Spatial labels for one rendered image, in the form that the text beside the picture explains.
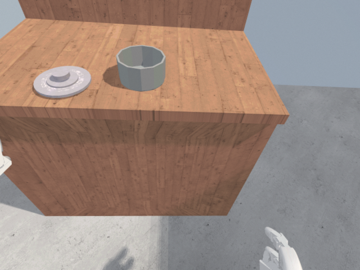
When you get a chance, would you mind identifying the right robot hand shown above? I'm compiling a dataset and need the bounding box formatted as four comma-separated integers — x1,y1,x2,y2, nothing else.
259,227,303,270

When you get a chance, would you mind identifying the table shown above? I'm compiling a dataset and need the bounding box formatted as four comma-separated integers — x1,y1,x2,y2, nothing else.
0,0,290,216

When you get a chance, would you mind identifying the left robot hand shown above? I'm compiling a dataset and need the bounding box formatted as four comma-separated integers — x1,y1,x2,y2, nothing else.
0,140,12,175

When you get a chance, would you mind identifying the knob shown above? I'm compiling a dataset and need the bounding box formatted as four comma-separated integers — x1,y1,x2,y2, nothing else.
52,68,70,80

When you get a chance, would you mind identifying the pot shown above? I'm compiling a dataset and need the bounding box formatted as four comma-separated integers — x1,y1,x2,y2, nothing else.
116,45,166,91

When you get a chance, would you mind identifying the lid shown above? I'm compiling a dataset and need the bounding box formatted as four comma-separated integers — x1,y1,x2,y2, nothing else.
33,66,92,98

